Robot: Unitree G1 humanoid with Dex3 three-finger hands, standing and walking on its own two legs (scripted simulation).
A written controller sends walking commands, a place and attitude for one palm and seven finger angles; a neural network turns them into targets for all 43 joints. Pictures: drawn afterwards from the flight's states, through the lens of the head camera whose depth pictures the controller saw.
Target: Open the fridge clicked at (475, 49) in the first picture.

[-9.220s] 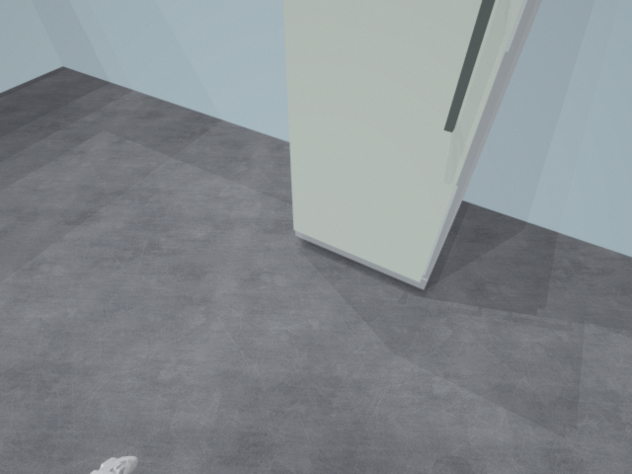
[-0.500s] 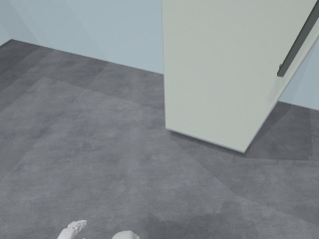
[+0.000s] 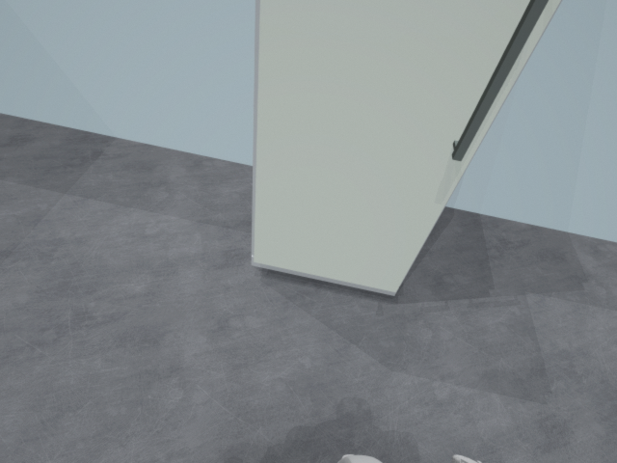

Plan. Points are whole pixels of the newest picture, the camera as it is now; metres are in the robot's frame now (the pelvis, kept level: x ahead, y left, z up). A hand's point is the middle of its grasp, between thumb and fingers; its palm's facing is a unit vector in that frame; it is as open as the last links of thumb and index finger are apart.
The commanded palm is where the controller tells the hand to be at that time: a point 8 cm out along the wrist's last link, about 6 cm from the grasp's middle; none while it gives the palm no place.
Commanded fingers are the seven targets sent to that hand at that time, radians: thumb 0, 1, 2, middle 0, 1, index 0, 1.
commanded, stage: turn to face it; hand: right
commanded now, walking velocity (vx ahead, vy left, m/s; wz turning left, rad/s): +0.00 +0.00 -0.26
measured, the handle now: (497, 71) +0.81 -0.28 +0.18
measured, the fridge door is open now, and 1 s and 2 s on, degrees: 0 0 0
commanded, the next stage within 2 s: take the last steps up to it in 0.06 s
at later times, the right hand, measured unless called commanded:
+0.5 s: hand out of the picture -0.10 -0.23 -0.18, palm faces +0.23 +0.95 -0.19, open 7.4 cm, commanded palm none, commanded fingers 0.00 -0.90 -0.90 0.20 0.30 0.20 0.30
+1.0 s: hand (450, 410) +0.27 -0.24 -0.18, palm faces +0.12 +0.98 -0.17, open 7.4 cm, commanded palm none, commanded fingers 0.00 -0.90 -0.90 0.20 0.30 0.20 0.30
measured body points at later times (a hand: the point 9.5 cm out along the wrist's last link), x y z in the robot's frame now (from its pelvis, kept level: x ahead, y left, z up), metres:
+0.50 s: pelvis -0.01 -0.05 +0.00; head -0.02 -0.08 +0.45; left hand +0.09 +0.17 -0.13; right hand -0.11 -0.29 -0.16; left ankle +0.02 +0.08 -0.70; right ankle -0.07 -0.13 -0.74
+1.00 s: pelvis +0.17 -0.06 -0.02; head +0.19 -0.06 +0.43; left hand +0.05 +0.16 -0.17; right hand +0.26 -0.29 -0.16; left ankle +0.26 +0.02 -0.74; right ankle -0.03 -0.14 -0.67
